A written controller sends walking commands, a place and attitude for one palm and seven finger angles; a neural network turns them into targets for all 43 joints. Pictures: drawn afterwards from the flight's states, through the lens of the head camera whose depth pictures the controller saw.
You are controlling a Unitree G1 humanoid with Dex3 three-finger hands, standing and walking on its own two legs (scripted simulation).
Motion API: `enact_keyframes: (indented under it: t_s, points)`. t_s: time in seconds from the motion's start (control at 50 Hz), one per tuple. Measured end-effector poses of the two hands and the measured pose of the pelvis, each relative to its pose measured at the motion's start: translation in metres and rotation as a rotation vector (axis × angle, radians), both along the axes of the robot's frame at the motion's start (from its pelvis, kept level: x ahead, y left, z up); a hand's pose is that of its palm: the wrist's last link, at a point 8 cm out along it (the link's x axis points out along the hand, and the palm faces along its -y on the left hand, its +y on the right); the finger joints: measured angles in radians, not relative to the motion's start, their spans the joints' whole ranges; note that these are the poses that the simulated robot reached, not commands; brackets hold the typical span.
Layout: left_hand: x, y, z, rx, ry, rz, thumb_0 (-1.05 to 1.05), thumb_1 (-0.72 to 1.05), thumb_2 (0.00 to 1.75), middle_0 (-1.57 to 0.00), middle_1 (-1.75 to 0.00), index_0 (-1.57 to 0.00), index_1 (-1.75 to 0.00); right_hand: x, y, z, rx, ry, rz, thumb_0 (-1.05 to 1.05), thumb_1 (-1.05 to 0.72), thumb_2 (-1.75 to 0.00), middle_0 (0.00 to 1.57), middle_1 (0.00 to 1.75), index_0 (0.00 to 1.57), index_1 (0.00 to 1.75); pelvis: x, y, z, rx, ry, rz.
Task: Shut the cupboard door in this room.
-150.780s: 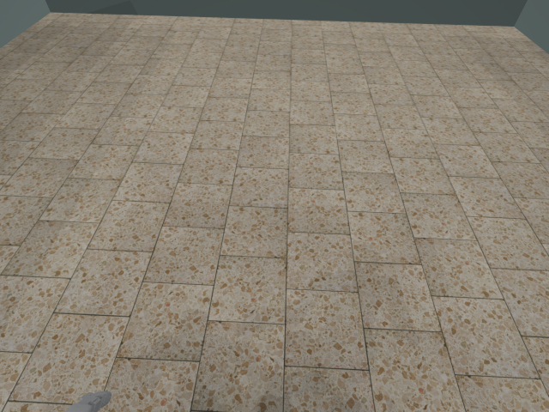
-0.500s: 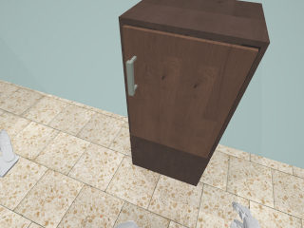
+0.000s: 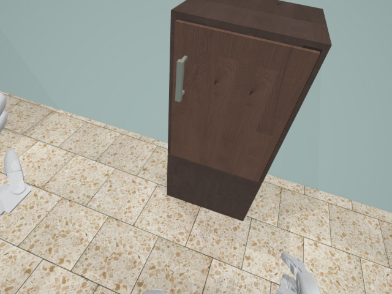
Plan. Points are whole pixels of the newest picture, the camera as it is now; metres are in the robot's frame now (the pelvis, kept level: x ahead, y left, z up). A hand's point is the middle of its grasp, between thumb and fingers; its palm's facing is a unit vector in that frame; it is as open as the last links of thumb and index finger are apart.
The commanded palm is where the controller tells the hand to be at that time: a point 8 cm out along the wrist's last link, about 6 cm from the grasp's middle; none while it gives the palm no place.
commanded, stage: stop stepping back and stand still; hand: left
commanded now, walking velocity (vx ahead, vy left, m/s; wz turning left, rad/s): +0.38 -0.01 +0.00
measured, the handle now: (181, 79) +0.75 +0.16 +0.06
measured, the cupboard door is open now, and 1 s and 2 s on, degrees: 0 0 0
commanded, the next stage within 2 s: let the arm hang, fingers relaxed in 1.42 s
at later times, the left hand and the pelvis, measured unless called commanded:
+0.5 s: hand out of the picture +0.11 +0.32 +0.21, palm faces +0.50 -0.76 -0.42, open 7.4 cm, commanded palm +0.05 +0.33 +0.19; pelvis -0.10 +0.04 +0.02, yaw -3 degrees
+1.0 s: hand out of the picture +0.15 +0.31 +0.17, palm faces +0.44 -0.77 -0.46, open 7.4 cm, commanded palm +0.10 +0.35 +0.19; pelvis -0.06 +0.05 +0.01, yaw -3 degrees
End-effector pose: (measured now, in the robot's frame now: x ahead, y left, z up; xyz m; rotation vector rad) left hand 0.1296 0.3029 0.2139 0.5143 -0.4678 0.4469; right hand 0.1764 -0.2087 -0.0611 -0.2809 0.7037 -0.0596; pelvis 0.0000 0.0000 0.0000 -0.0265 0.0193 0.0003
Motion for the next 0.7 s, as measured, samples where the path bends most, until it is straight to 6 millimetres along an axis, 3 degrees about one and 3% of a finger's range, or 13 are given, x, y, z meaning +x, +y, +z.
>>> enact_keyframes:
  t_s: [0.04,0.12,0.18,0.3,0.38,0.46,0.54,0.62,0.7]
  points:
    - [0.001,0.009,0.001,-0.005,-0.022,-0.003,0.02,0.88,0.9,-0.21,-0.3,-0.21,-0.3,-0.018,-0.004,0.001,-0.011,-0.025,-0.048,0.01,-0.9,-0.9,0.21,0.3,0.2,0.3,-0.005,0.007,-0.003,-0.007,-0.002,-0.002]
    - [0.013,0.028,-0.009,-0.071,0.034,0.011,0.01,0.88,0.9,-0.21,-0.3,-0.21,-0.3,-0.062,-0.008,0.003,-0.01,-0.036,-0.132,0.01,-0.9,-0.9,0.21,0.3,0.2,0.3,-0.034,0.016,0.001,0.001,-0.037,-0.006]
    - [0.01,0.026,-0.021,-0.087,0.153,-0.008,0.02,0.89,0.9,-0.2,-0.3,-0.21,-0.3,-0.1,-0.011,0.008,0.004,-0.016,-0.184,0.01,-0.9,-0.9,0.2,0.3,0.2,0.3,-0.054,0.016,0.01,0.001,-0.035,-0.02]
    - [-0.045,-0.01,-0.016,0.015,0.263,-0.137,0.02,0.89,0.9,-0.21,-0.3,-0.21,-0.3,-0.167,-0.026,0.003,-0.011,0.078,-0.218,0.01,-0.9,-0.9,0.21,0.3,0.2,0.3,-0.088,0.013,0.013,0.015,-0.012,-0.042]
    - [-0.074,-0.004,0.007,0.091,0.167,-0.13,0.02,0.88,0.9,-0.22,-0.3,-0.22,-0.3,-0.199,-0.034,-0.005,-0.05,0.181,-0.234,0.02,-0.9,-0.9,0.2,0.3,0.2,0.3,-0.097,0.018,0.017,0.025,-0.016,-0.053]
    - [-0.075,0.032,0.011,0.05,0.117,-0.001,0.01,0.88,0.9,-0.22,-0.3,-0.22,-0.3,-0.21,-0.033,-0.007,-0.059,0.172,-0.272,0.02,-0.9,-0.9,0.2,0.3,0.2,0.3,-0.1,0.03,0.021,0.03,-0.007,-0.061]
    - [-0.062,0.056,-0.005,-0.046,0.116,0.057,0.01,0.88,0.9,-0.21,-0.3,-0.21,-0.3,-0.203,-0.02,-0.009,-0.071,0.117,-0.269,0.02,-0.9,-0.9,0.2,0.3,0.2,0.3,-0.103,0.048,0.016,0.037,-0.027,-0.045]
    - [-0.052,0.056,-0.028,-0.097,0.136,-0.013,0.02,0.89,0.9,-0.2,-0.3,-0.21,-0.3,-0.185,0.004,-0.012,-0.065,0.047,-0.262,0.02,-0.9,-0.9,0.2,0.3,0.2,0.3,-0.104,0.066,0.002,0.026,-0.043,-0.031]
    - [-0.048,0.049,-0.025,-0.048,0.162,-0.083,0.02,0.89,0.9,-0.21,-0.3,-0.21,-0.3,-0.17,0.036,-0.004,0.006,0.026,-0.225,0.02,-0.9,-0.9,0.2,0.3,0.2,0.3,-0.103,0.063,0.007,0.036,-0.047,-0.042]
